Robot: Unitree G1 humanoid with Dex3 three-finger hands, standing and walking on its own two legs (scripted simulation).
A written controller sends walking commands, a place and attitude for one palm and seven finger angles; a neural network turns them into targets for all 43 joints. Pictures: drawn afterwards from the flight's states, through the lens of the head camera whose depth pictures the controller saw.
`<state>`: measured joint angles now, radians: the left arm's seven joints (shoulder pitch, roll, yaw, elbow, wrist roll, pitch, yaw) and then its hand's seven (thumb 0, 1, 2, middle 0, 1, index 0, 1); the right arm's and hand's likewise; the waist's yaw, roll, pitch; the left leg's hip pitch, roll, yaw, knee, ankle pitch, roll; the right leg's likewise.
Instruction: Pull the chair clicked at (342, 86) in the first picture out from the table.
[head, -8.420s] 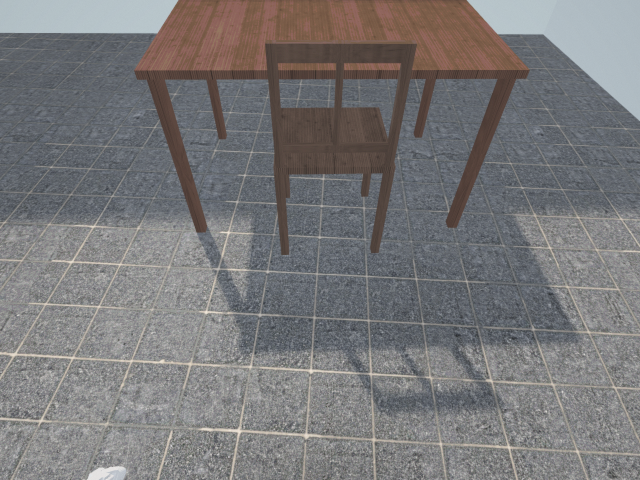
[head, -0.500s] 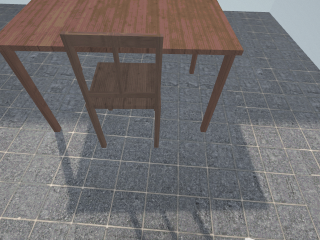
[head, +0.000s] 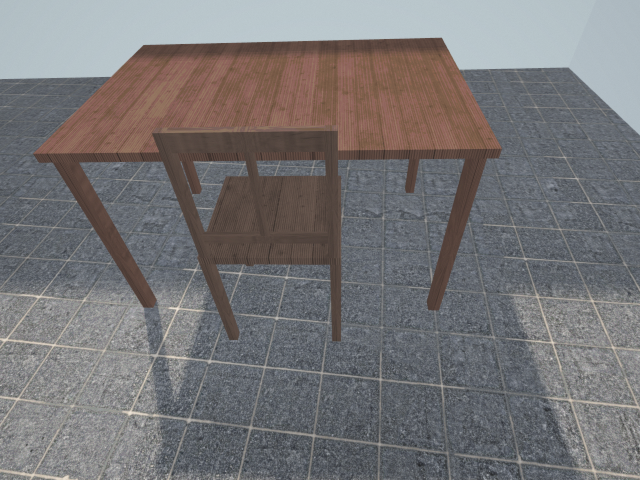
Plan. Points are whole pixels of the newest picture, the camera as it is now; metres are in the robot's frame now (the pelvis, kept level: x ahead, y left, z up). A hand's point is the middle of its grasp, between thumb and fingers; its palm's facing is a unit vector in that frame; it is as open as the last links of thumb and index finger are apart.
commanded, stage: take the last steps up to it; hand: left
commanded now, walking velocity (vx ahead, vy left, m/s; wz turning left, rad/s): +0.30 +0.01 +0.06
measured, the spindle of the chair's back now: (257, 195) +0.76 +0.22 -0.11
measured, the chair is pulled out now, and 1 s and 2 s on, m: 0.00 0.00 0.00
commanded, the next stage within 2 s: come to a stop and stand still in 0.66 s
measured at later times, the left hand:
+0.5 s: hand out of the picture +0.15 +0.24 -0.18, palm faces +0.07 -0.98 -0.17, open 7.4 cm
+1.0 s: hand (223, 364) +0.35 +0.21 -0.17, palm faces +0.02 -0.97 -0.24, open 7.2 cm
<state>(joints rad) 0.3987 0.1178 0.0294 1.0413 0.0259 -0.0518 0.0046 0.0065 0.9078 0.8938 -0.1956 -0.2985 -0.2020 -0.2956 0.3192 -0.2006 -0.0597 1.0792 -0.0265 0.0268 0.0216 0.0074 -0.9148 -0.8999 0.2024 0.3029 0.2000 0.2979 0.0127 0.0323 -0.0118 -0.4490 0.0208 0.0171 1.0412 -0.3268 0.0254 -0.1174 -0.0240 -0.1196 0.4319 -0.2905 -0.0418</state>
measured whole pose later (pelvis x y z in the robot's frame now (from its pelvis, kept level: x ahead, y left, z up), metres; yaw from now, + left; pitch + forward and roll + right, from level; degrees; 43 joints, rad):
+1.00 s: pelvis +0.30 +0.03 +0.00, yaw -1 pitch +0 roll +0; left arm 0.21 0.16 0.04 1.04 0.02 0.00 0.03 0.00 0.94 0.89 -0.20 -0.30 -0.21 -0.30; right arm 0.20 -0.17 -0.04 1.06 0.00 0.03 -0.03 0.00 -0.92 -0.90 0.20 0.30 0.20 0.30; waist 0.00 0.02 0.08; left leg -0.38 0.02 0.03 0.77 -0.41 -0.04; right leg -0.23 -0.03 -0.10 0.48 -0.24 -0.04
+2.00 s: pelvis +0.25 -0.01 +0.00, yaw -3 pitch -2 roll +0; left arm 0.31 0.09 0.01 1.15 0.00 0.00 0.03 0.01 0.91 0.89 -0.20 -0.30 -0.20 -0.30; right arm 0.36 -0.11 -0.01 1.19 -0.01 0.01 -0.04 0.00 -0.91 -0.90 0.20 0.30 0.20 0.30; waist -0.02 0.02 0.04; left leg -0.22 0.06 -0.05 0.42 -0.16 -0.07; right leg -0.10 0.05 -0.05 0.43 -0.30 -0.06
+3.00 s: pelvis +0.26 +0.07 -0.01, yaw -4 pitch -1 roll -1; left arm 0.30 0.21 0.00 1.00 0.02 0.01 0.03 0.01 0.91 0.89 -0.20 -0.30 -0.20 -0.30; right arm 0.20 -0.18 -0.01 1.02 -0.01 0.01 0.00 0.00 -0.91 -0.90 0.20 0.30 0.20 0.30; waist 0.00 -0.02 0.06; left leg -0.29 -0.03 0.04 0.53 -0.22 0.05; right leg -0.16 -0.06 0.01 0.50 -0.32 0.06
